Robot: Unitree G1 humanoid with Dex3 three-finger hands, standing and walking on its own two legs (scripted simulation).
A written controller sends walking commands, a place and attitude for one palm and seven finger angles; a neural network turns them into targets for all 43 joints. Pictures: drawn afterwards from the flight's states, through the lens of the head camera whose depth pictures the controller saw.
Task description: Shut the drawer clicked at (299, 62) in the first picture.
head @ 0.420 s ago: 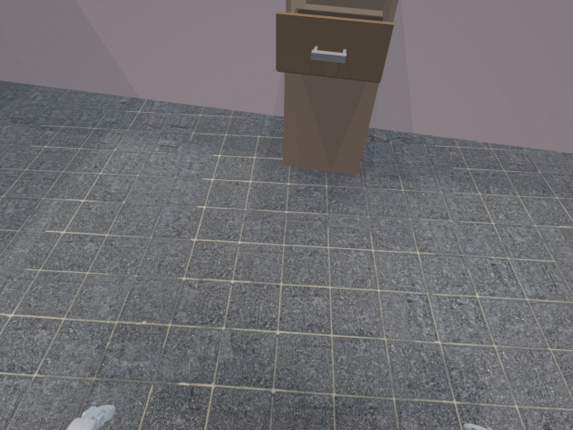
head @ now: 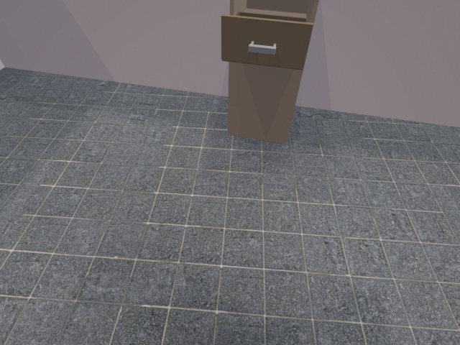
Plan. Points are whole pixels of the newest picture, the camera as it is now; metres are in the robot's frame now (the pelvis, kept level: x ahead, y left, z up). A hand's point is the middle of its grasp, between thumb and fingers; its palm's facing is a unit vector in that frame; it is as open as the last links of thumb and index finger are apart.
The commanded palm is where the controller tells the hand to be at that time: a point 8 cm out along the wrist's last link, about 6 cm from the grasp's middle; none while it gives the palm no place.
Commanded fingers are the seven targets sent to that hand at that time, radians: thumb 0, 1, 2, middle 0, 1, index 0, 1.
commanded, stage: stand and wait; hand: left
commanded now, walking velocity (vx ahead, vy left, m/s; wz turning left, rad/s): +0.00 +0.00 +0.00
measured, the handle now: (262, 46) +1.19 -0.05 -0.01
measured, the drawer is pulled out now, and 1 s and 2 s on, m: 0.30 0.30 0.30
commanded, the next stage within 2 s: look at it before walking up in 0.46 s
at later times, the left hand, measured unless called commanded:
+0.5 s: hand out of the picture +0.06 +0.24 -0.15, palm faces -0.02 -0.94 -0.33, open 7.4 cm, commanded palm none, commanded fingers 0.00 0.90 0.90 -0.20 -0.30 -0.20 -0.30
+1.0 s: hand out of the picture +0.06 +0.24 -0.15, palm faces -0.02 -0.94 -0.33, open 7.4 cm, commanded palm none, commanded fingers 0.00 0.90 0.90 -0.20 -0.30 -0.20 -0.30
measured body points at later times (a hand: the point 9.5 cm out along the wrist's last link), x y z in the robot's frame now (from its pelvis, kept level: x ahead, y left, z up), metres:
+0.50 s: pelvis -0.02 -0.01 +0.00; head -0.02 -0.01 +0.45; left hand +0.06 +0.29 -0.13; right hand +0.05 -0.30 -0.13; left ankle -0.01 +0.12 -0.74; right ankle -0.01 -0.12 -0.74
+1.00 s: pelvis -0.01 -0.01 +0.00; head +0.00 +0.00 +0.45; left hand +0.06 +0.29 -0.13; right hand +0.07 -0.30 -0.13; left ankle -0.01 +0.12 -0.74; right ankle -0.01 -0.12 -0.74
